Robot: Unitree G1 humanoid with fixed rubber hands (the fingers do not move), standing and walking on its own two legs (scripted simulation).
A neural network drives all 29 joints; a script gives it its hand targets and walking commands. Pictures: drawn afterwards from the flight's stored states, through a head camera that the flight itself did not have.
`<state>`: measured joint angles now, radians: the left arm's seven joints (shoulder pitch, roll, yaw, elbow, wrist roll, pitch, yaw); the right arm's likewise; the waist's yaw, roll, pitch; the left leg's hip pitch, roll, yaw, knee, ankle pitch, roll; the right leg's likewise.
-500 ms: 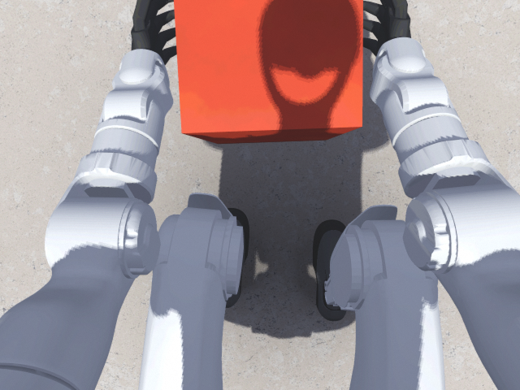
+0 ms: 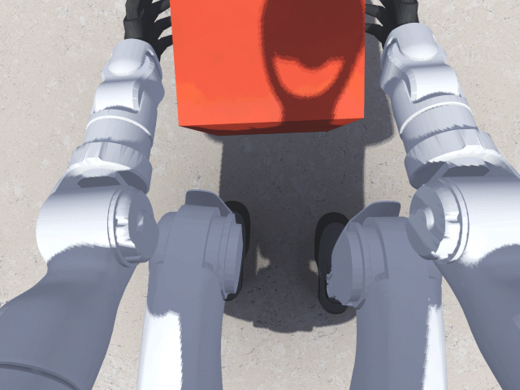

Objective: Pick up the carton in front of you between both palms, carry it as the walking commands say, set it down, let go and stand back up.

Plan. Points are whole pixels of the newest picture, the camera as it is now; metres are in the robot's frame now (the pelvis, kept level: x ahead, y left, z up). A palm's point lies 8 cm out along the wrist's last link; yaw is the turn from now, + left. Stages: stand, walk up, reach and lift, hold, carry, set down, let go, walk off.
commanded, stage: set down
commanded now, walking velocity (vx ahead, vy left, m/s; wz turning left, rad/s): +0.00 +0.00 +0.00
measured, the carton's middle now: (269, 60) +0.51 +0.05 -0.23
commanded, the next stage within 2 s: let go in 1.34 s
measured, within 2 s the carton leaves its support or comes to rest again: neither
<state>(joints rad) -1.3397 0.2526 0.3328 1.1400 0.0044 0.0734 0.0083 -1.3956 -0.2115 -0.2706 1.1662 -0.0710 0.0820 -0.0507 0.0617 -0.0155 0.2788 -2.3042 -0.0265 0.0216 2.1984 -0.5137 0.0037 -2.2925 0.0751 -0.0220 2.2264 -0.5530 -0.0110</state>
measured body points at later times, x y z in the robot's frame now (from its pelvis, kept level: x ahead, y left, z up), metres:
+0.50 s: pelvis +0.01 +0.00 +0.03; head +0.35 +0.02 +0.32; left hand +0.52 +0.24 -0.12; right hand +0.55 -0.14 -0.12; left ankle +0.13 +0.11 -0.32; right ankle +0.12 -0.10 -0.32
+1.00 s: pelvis +0.03 +0.00 +0.16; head +0.33 +0.01 +0.49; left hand +0.51 +0.25 +0.04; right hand +0.55 -0.16 +0.04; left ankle +0.13 +0.11 -0.32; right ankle +0.12 -0.10 -0.32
